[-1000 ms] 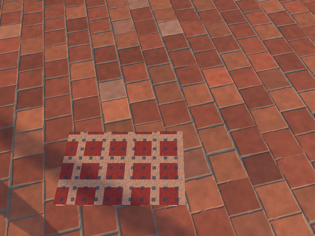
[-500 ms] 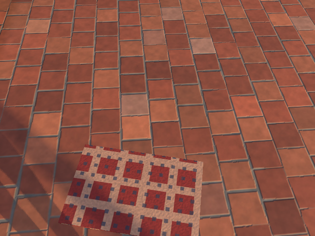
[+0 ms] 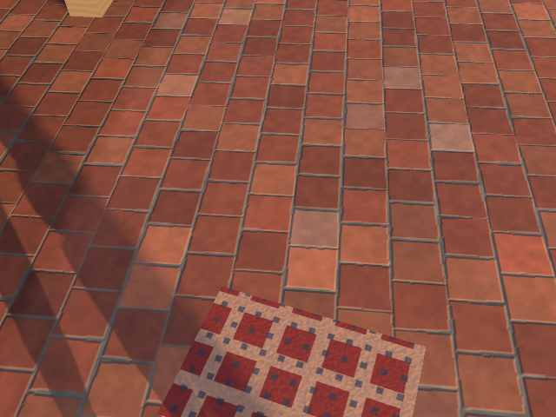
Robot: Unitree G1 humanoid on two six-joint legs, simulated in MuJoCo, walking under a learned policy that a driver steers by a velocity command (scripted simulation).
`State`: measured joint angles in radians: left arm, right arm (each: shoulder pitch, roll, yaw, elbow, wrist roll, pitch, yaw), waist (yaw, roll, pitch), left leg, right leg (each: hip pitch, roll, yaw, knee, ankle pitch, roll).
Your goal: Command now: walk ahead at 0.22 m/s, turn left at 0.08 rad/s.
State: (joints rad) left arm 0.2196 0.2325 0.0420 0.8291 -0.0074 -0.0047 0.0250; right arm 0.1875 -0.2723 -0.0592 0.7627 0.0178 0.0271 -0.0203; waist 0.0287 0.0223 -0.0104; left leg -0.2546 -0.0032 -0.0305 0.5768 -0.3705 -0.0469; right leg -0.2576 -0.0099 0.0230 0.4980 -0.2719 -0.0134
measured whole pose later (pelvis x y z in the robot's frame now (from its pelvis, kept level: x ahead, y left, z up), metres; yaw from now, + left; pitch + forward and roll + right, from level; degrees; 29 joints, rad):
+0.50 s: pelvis +0.16 -0.06 -0.01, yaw +0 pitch +1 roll +1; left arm 0.14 0.29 0.04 0.76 -0.01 -0.09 -0.04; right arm 0.38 -0.29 -0.06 0.83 0.03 -0.07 -0.01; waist -0.03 0.02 0.03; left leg -0.28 0.03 -0.06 1.07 -0.45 0.01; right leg -0.41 0.01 -0.05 0.59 -0.21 -0.05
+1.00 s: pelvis +0.35 -0.05 -0.01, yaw -1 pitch +1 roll +0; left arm 0.23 0.29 0.04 0.88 -0.02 -0.04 -0.01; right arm 0.16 -0.25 -0.05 0.75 0.00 -0.05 0.00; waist 0.01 -0.01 0.01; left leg -0.40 0.00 0.02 0.49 -0.13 0.05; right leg -0.34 0.02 -0.02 0.99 -0.52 -0.03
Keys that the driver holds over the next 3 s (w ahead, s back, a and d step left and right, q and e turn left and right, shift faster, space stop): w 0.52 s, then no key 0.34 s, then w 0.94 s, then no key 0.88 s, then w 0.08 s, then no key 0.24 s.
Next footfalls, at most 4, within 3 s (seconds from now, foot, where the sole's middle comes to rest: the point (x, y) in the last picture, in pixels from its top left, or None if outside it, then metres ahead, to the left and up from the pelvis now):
0.04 left None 0.00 0.13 -0.78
0.40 right None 0.27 -0.15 -0.78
0.88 left None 0.47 0.06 -0.78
1.28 right None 0.49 -0.20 -0.78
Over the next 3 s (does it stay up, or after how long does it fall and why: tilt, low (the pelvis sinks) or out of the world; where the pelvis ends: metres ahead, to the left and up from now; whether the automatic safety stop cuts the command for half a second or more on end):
stays up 0.91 -0.10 -0.01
